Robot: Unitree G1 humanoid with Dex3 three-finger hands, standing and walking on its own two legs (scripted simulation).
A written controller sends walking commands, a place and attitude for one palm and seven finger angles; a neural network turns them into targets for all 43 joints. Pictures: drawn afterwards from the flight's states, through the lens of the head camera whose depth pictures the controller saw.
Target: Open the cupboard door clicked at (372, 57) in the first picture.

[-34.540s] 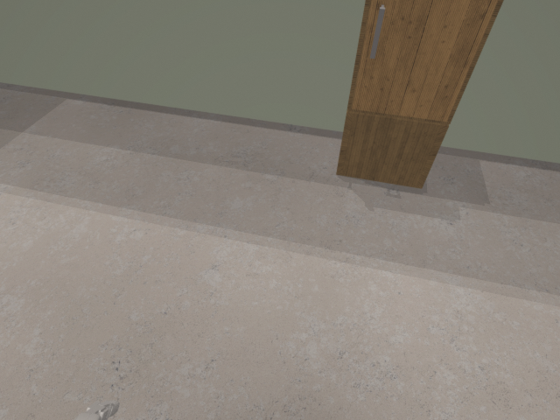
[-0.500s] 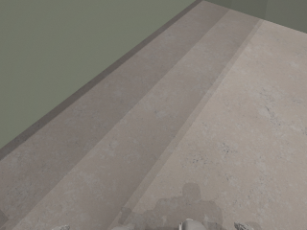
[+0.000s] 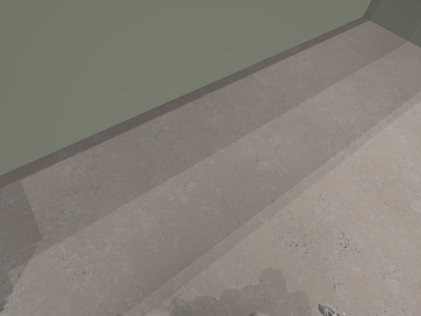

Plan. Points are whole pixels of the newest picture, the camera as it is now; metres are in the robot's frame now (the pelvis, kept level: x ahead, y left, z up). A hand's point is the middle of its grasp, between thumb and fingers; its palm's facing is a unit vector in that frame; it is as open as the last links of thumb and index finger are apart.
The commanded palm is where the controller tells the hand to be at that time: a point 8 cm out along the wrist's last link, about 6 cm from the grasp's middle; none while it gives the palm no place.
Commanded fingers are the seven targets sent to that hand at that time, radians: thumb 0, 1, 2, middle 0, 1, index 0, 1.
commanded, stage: turn to face it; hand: left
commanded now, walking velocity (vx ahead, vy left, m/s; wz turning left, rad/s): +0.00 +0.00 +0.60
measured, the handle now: out of the picture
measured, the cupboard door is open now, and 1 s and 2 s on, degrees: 43 43 43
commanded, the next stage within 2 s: none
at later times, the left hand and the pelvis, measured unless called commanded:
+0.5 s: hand out of the picture +0.06 +0.16 -0.13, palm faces +0.27 -0.93 -0.27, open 7.4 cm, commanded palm none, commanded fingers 0.00 0.90 0.90 -0.20 -0.30 -0.20 -0.30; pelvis +0.02 -0.05 +0.02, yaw +17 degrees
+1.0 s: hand out of the picture +0.00 +0.21 -0.15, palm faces +0.56 -0.79 -0.25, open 7.4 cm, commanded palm none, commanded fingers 0.00 0.90 0.90 -0.20 -0.30 -0.20 -0.30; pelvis +0.03 -0.03 +0.02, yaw +34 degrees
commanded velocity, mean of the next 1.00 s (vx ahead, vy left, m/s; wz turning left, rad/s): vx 0.00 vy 0.00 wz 0.60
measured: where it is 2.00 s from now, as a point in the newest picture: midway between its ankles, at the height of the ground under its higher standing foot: outside the picture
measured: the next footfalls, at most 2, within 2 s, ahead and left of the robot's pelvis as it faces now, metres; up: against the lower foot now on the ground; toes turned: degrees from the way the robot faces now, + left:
right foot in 0.32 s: +0.08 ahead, -0.15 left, +0.00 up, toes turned +8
left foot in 0.70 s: +0.01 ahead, +0.08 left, +0.00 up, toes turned +30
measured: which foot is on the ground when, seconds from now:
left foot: down 0.00-0.32, up 0.34-0.68, down 0.70-1.00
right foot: up 0.00-0.30, down 0.32-0.70, up 0.72-1.00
